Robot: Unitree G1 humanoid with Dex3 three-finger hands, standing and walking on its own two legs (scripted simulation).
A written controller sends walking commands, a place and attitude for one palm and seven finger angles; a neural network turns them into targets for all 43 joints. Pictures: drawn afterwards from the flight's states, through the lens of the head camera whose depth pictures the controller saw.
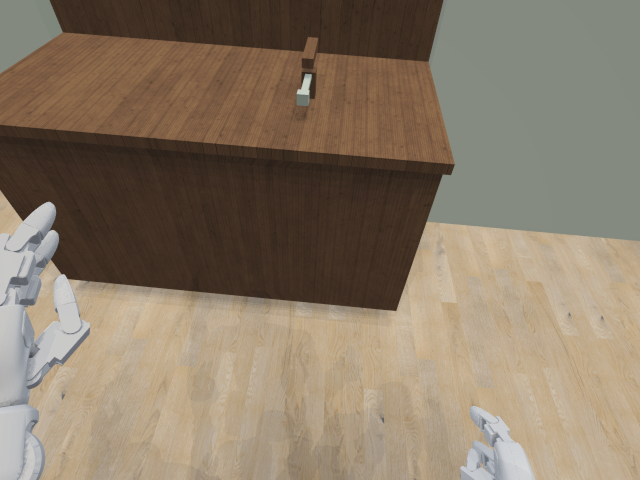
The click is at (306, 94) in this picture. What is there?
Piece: tap's lever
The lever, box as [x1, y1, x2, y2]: [297, 89, 309, 105]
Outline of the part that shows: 298,89 297,104 307,105 309,90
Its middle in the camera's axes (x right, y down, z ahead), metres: -0.04 -0.33 +0.92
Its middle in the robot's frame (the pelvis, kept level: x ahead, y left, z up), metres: +0.91 +0.11 +0.03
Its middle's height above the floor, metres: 0.81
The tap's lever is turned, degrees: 0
